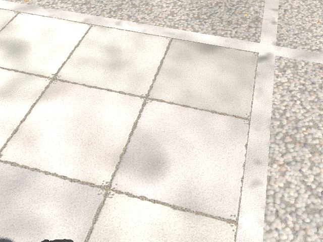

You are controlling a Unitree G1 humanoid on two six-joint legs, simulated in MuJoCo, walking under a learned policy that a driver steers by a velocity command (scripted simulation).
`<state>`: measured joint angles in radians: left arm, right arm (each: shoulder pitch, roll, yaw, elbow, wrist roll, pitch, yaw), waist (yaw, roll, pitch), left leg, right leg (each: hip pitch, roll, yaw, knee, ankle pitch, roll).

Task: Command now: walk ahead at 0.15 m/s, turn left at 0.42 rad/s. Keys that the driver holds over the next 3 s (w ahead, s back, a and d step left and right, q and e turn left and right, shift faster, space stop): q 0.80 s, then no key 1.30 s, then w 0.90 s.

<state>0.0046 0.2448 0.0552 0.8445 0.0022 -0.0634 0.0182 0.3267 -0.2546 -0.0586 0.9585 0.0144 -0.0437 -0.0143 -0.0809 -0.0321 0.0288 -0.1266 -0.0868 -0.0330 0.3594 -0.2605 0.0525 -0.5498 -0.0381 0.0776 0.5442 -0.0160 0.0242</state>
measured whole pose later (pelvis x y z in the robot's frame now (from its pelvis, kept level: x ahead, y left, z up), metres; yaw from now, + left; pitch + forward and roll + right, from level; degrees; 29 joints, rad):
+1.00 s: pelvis +0.08 +0.01 -0.01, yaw +33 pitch +2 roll -1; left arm 0.10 0.29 0.07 0.84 0.01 -0.02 0.00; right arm 0.16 -0.30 -0.06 0.67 0.00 0.04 -0.03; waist 0.00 0.03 0.02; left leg -0.32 -0.10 -0.18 0.57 -0.29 0.03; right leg -0.27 0.02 0.04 0.48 -0.25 0.00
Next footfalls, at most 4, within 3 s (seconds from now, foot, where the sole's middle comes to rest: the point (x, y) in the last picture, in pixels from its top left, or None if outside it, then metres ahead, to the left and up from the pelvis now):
0.04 right None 0.19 -0.12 -0.78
0.48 left None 0.07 0.12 -0.78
0.98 right None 0.19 -0.08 -0.78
1.28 left None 0.02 0.13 -0.78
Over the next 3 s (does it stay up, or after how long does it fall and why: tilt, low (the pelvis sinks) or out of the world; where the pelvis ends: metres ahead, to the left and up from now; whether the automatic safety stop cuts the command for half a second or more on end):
stays up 0.36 0.24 0.00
